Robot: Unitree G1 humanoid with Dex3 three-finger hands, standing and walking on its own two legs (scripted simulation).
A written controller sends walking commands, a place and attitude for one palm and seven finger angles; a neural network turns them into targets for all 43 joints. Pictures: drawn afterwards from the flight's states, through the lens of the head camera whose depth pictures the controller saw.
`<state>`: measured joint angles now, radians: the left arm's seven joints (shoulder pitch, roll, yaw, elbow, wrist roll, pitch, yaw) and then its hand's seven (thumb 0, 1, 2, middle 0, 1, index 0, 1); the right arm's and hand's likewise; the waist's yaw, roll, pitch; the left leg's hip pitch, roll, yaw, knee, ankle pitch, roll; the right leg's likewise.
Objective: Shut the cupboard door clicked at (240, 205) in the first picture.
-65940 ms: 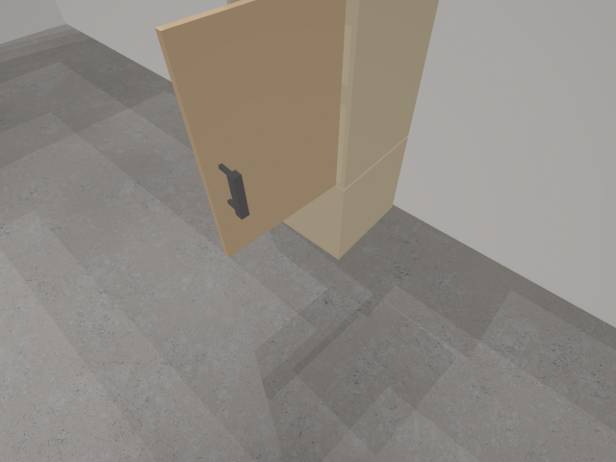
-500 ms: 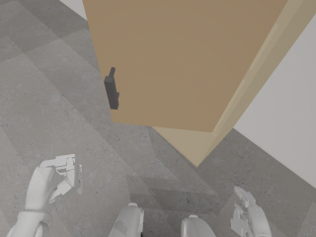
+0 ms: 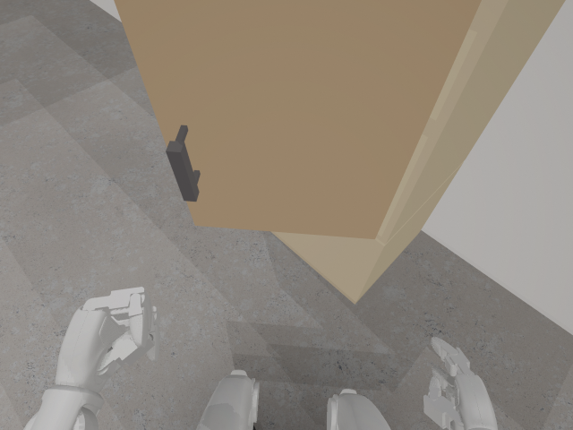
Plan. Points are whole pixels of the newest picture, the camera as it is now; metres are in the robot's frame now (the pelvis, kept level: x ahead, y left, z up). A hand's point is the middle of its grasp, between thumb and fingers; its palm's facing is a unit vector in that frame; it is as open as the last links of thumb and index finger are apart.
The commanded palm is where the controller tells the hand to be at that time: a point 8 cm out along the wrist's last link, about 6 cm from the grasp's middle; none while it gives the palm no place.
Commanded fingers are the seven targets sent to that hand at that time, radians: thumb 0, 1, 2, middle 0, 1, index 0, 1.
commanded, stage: bring the fist close to the handle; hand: left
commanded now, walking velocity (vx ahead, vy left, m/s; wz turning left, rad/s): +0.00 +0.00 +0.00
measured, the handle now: (187, 164) +0.52 +0.21 +0.02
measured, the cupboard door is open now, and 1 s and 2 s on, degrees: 40 40 35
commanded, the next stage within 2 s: push the door shut along its arc in 1.32 s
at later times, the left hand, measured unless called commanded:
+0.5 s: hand (170, 263) +0.33 +0.19 +0.04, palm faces -0.02 -1.00 -0.02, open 3.1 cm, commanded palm +0.32 +0.23 +0.03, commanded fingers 0.00 0.90 0.90 -1.30 -1.50 -1.30 -1.50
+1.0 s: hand (200, 210) +0.42 +0.17 +0.02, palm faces -0.01 -1.00 -0.01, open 3.1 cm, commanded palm +0.39 +0.22 +0.02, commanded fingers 0.00 0.90 0.90 -1.30 -1.50 -1.30 -1.50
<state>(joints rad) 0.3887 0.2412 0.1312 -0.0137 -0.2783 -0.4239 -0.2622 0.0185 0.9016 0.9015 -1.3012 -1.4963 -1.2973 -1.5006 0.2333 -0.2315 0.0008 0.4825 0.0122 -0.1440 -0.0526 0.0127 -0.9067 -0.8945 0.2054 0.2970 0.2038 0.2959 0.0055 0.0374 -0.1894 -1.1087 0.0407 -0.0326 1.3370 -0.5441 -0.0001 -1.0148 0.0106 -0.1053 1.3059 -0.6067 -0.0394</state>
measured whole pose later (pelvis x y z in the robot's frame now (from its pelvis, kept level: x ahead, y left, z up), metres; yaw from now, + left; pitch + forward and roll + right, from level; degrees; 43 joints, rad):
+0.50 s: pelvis +0.00 +0.01 +0.00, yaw -1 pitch +20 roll -3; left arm -0.07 0.26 0.17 0.36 -0.24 -0.40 -0.21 0.02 0.90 0.90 -1.30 -1.50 -1.30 -1.50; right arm 0.26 -0.25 0.01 0.56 0.01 -0.10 -0.03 0.01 -0.91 -0.89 0.21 0.30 0.20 0.30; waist -0.03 0.04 -0.19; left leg -1.16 0.04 -0.01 1.33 -0.53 0.02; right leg -1.07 0.00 -0.08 1.30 -0.59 -0.02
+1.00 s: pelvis +0.00 +0.01 -0.01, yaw -1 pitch +24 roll -3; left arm -0.51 0.27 0.23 0.81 -0.16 -0.50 -0.15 0.02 0.90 0.90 -1.30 -1.50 -1.30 -1.50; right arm 0.26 -0.25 0.00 0.63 -0.01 -0.04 -0.01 0.01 -0.91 -0.89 0.21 0.30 0.20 0.30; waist -0.08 0.03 -0.18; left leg -1.25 0.04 0.00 1.35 -0.53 0.02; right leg -1.17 0.00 -0.07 1.33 -0.58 -0.02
